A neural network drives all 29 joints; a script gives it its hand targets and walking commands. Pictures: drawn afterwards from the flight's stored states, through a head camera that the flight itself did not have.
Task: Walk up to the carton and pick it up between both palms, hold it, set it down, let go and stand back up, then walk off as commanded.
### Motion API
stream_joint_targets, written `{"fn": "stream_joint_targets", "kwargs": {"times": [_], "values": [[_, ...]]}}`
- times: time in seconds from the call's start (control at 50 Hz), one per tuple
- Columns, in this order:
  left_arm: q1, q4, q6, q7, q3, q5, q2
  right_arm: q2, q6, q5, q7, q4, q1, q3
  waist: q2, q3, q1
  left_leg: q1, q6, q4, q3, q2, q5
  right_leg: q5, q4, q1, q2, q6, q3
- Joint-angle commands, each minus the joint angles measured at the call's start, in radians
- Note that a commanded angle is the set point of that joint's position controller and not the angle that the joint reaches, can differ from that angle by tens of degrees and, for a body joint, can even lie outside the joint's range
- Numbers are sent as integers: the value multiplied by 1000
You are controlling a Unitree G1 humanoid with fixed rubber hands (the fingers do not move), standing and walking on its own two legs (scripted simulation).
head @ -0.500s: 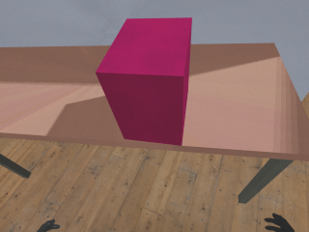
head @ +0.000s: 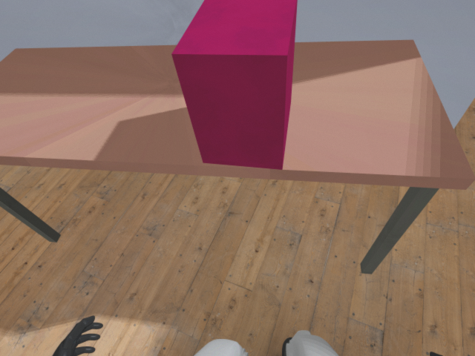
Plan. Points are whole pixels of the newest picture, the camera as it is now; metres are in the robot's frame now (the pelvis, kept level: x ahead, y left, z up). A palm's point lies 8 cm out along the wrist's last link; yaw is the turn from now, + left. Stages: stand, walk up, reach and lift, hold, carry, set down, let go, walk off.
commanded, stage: walk off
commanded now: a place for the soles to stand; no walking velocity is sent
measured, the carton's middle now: (246, 84) +0.67 +0.03 +0.08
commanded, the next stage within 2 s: stand in 1.68 s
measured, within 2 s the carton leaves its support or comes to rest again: neither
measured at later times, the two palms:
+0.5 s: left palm out of the picture -0.06 +0.35 -0.10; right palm out of the picture -0.08 -0.29 -0.10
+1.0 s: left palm out of the picture -0.18 +0.33 -0.08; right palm out of the picture -0.22 -0.29 -0.11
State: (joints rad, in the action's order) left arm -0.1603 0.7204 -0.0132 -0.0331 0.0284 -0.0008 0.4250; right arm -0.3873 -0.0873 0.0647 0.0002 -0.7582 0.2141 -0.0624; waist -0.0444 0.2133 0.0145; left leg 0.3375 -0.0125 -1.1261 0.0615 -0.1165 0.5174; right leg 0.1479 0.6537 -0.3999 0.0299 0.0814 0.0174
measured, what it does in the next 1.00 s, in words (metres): walks backwards: left foot, then right foot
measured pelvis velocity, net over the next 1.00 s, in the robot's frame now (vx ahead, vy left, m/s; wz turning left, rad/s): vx -0.29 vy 0.02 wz -0.02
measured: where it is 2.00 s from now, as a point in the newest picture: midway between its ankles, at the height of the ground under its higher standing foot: outside the picture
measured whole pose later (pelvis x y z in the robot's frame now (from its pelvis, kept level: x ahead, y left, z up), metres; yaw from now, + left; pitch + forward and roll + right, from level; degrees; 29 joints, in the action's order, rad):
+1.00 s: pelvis -0.29 +0.02 +0.00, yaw -1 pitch -5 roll +1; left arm -0.21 0.72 -0.02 0.00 0.03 0.00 0.37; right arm -0.39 0.01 0.06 0.02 -0.82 0.25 -0.09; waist -0.04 0.19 0.00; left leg 0.28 -0.02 -0.69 0.11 -0.08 0.32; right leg 0.33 0.74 -0.33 0.06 0.07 0.05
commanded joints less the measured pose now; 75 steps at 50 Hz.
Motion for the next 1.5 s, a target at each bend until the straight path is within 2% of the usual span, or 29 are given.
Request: {"fn": "stream_joint_targets", "kwargs": {"times": [0.0, 0.04, 0.06, 0.08, 0.18, 0.26, 0.32, 0.4, 0.46, 0.48, 0.5, 0.52, 0.56, 0.62, 0.66, 0.78, 0.88, 0.92, 0.96, 1.0, 1.12, 1.16, 1.18, 1.2, 1.22, 1.26, 1.32, 1.38, 1.48], "values": [[120, -115, -22, 2, 108, 32, 241, -235, 13, -88, -13, -10, 253, -79, 207, -198, -79, -177, -35, 278, 38, 97, -26, 385, -309, -152, -279, 77, 287], [164, -102, -37, -2, 108, 29, 219, -233, 14, -99, -16, -38, 320, -77, 120, -193, -130, -206, -61, 489, 132, 138, 11, 507, -75, -257, -136, 11, 252], [129, -98, -49, -8, 97, 25, 167, -266, 20, -118, -8, -21, 305, -78, -90, -169, -138, -7, -108, 642, 347, 270, 161, 409, 326, -220, 63, -31, 127], [95, -108, -56, -17, 95, 17, 158, -318, 29, -141, 5, 45, 150, -74, -149, -63, -78, 297, -162, 909, 673, 436, 332, 389, 615, -190, 176, -68, 158], [-123, 6, -63, -1, 122, 4, 215, -325, 49, -142, 39, 112, -199, -59, -96, 55, 78, 428, -82, 923, 427, 370, 236, 274, 868, -61, 166, -102, 191], [-79, -18, -51, 11, 113, 22, 203, -232, 60, -126, 40, 103, -23, -68, -46, -147, -18, -20, -140, 726, 388, 314, 3, 288, 768, -159, 123, -89, 177], [-93, -17, -48, 12, 102, 29, 184, -225, 50, -119, 29, 94, 56, -94, -123, -268, -63, -199, -122, 706, 375, 299, -29, 342, 560, -139, 105, -80, 138], [-163, -1, -51, 19, 96, 26, 174, -246, 33, -112, 22, 113, 11, -109, -185, -280, -45, -137, -154, 762, 347, 337, -34, 467, 288, 32, 67, -55, 61], [-281, 34, -46, 28, 97, 24, 158, -293, 22, -116, 19, 119, -86, -114, -182, -222, 37, 83, -122, 722, 258, 317, -3, 438, 3, 235, 11, -5, 2], [-309, 42, -40, 27, 107, 29, 176, -259, 18, -115, 23, 136, -103, -104, -104, -208, 54, 151, -74, 569, 201, 231, 57, 454, -112, 271, 1, 41, 79], [-264, 21, -38, 29, 119, 36, 220, -211, 19, -99, 32, 145, -114, -89, 214, -130, 65, 286, -17, 226, 77, 51, 211, 457, -295, 130, -157, 121, 421], [-92, -48, -33, 23, 111, 37, 252, -216, 17, -100, 44, 118, -90, -91, 215, -50, 7, 302, 21, -66, 51, -35, 112, 397, -367, -124, -361, 162, 706], [81, -85, -27, 8, 115, 45, 270, -256, 16, -92, 43, 65, -41, -107, 121, 1, -30, 159, 3, -277, 166, -49, -6, 486, -413, -336, -336, 179, 614], [91, -99, -10, -2, 106, 39, 206, -250, 23, -69, 31, 44, 11, -75, 154, 40, -43, 183, -5, -277, 210, -60, -113, 324, -306, -189, -184, 56, 404], [48, -106, -2, 0, 114, 43, 197, -239, 32, -76, 24, 45, 85, -71, 130, -89, -24, 225, 22, -259, 199, -68, -74, 160, -214, 79, -202, 124, 414], [-105, -67, 16, 9, 90, 37, 151, -203, 78, -80, 20, 42, 44, -57, 171, -268, 43, 192, 32, 224, 87, 45, 40, 180, -210, 381, -221, 120, 362], [6, -52, 11, 29, 90, 22, 154, -183, 103, -94, 19, -28, 140, -52, 188, -212, -21, -124, -18, 554, -12, 73, -96, 252, -197, 126, -185, 88, 253], [14, -42, 6, 30, 75, 5, 128, -186, 120, -98, 25, -36, 132, -56, 112, -218, -48, -290, -46, 676, 82, 103, -211, 168, -94, -7, -143, 48, 221], [-19, -28, 5, 24, 75, -9, 89, -254, 131, -109, 33, -9, 49, -52, -27, -235, -20, -202, -136, 749, 481, 349, -196, 292, 131, -54, 1, -41, 106], [-56, -8, -4, 15, 95, 13, 153, -293, 128, -114, 28, 12, -56, -54, -30, -120, 2, 163, -247, 839, 582, 440, 21, 414, 367, 107, 30, -51, 122], [-88, 28, 40, 32, 89, 29, 126, -238, 112, -102, 8, -1, -45, -35, -74, -240, 28, 79, -101, 580, 243, 238, -234, 265, -115, 291, -26, -19, 61], [-102, 22, 59, 24, 92, 35, 187, -183, 112, -89, 9, 3, -23, -24, 75, -307, 21, 92, -18, 364, 152, 114, -326, 32, -215, 363, -195, 49, 361], [-89, 10, 65, 16, 85, 31, 207, -167, 111, -85, 14, -1, -10, -25, 56, -312, 7, 76, -7, 349, 105, 73, -226, -28, -217, 293, -278, 93, 476], [-48, 13, 65, 15, 74, 28, 180, -175, 103, -85, 13, -32, 31, -45, 91, -280, -15, 62, -4, 311, 103, 64, 53, -76, -225, 239, -304, 131, 423], [-7, 5, 68, 17, 75, 34, 174, -175, 109, -84, 14, -32, 34, -37, 115, -248, -21, 23, -10, 330, 73, 94, 61, -230, -190, 203, -321, 154, 394], [0, 19, 65, 14, 61, 24, 157, -163, 117, -82, 7, -50, 27, -29, 83, -242, -41, -84, -23, 517, 45, 117, -284, -402, -89, 211, -221, 82, 210], [-29, 7, 61, 8, 53, 2, 132, -195, 133, -89, 16, -33, -10, -30, 57, -330, -6, -179, -75, 556, 163, 195, -695, -338, -1, 235, -116, -6, 115], [-14, 11, 54, 14, 60, 15, 149, -191, 124, -89, 9, -36, -70, -23, 39, -288, -4, -136, -83, 579, 233, 200, -447, 31, -85, 144, -108, 16, 151], [37, 30, 63, 21, 65, 21, 165, -178, 114, -75, 0, -60, -40, -22, 75, -227, -32, -97, -35, 542, 137, 129, -262, 174, -228, 84, -183, 64, 249]]}}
